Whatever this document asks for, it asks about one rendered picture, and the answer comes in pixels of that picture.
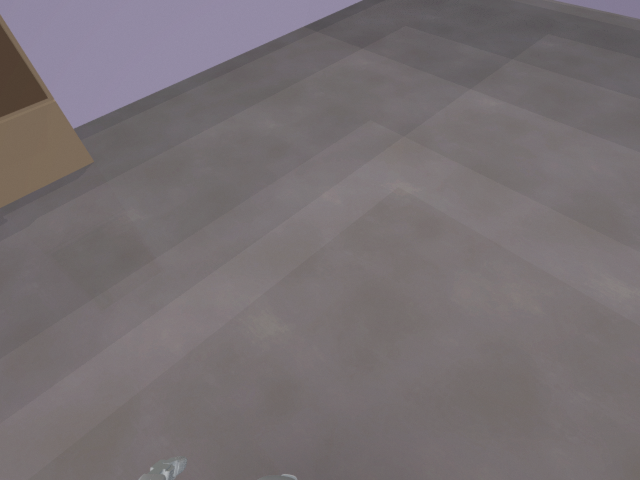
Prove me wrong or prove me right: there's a cupboard door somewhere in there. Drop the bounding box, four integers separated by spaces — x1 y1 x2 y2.
0 25 48 117

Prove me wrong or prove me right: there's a robot left hand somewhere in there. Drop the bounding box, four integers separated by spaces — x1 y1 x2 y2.
139 456 187 480

